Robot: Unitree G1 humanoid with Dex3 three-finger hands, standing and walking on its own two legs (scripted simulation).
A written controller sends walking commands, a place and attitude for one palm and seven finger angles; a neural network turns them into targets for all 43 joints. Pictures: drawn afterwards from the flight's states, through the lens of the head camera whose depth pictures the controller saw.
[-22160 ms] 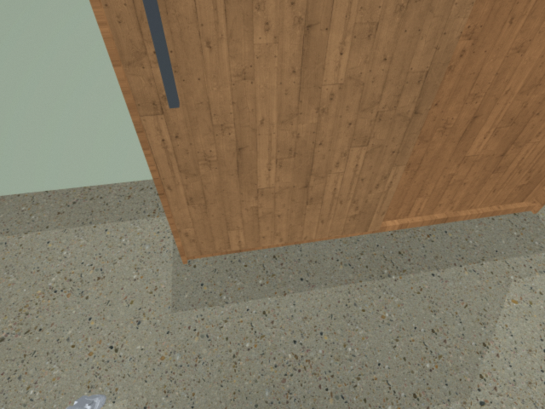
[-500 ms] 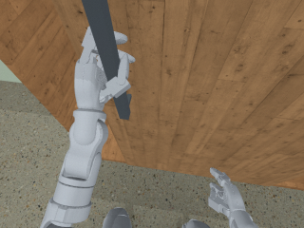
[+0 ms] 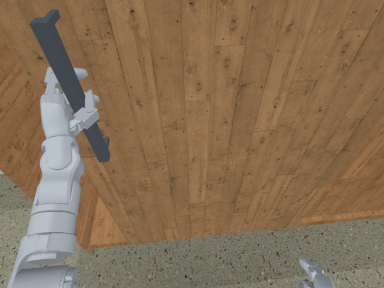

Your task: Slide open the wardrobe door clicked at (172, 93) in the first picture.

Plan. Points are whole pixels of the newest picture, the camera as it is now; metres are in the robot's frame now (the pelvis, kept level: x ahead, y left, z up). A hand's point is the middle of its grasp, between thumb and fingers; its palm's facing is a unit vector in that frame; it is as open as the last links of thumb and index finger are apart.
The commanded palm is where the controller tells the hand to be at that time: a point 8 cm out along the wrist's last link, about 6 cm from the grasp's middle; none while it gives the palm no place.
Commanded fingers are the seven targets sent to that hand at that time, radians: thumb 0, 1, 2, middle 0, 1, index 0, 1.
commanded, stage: stop walking and hold the door there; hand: left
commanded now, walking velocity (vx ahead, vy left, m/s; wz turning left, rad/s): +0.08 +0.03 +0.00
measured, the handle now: (83, 99) +0.43 +0.24 +0.19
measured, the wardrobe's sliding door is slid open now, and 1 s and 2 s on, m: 0.20 0.20 0.20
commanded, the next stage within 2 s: loosen the grip on the handle in 0.66 s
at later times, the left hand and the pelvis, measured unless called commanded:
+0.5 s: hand (89, 110) +0.38 +0.21 +0.20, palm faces +0.29 -0.95 -0.14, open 6.2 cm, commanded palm +0.35 +0.25 +0.18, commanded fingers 0.00 0.90 0.90 -0.45 -1.40 -0.45 -1.40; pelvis -0.02 +0.02 +0.00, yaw -3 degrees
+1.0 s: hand (85, 108) +0.39 +0.22 +0.20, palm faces +0.29 -0.95 -0.14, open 8.7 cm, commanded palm +0.35 +0.26 +0.19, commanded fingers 0.00 -0.55 0.20 -0.41 -1.35 -0.41 -1.35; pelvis -0.05 +0.01 +0.00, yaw -1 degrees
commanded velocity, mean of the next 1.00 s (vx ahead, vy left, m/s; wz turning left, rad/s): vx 0.01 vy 0.02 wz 0.00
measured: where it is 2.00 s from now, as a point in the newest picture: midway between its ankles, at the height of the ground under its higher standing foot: outside the picture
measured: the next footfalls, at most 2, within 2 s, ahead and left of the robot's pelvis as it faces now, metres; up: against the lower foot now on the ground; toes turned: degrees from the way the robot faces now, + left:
none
